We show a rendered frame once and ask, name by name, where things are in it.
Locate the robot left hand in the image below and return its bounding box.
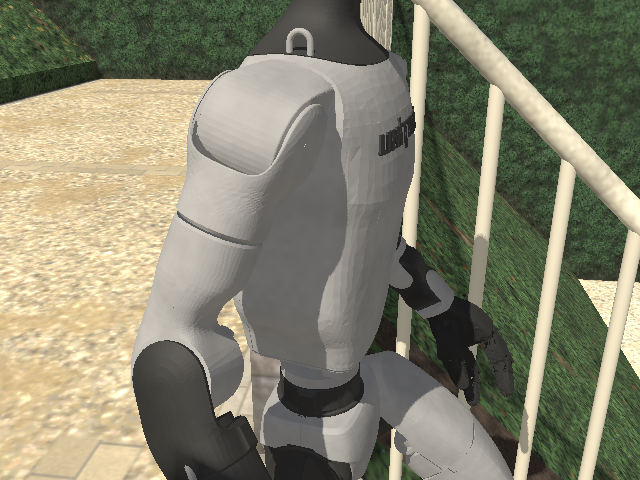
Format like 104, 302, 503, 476
427, 294, 514, 406

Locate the robot right forearm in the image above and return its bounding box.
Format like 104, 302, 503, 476
132, 340, 272, 480

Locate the robot left forearm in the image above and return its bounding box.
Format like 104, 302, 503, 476
389, 235, 455, 319

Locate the robot right upper arm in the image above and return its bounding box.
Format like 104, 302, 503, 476
131, 59, 334, 409

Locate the robot left upper arm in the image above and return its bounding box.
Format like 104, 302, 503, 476
386, 49, 407, 77

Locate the robot head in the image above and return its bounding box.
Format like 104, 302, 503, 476
248, 0, 389, 66

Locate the humanoid robot torso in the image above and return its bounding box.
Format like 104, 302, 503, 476
233, 22, 416, 480

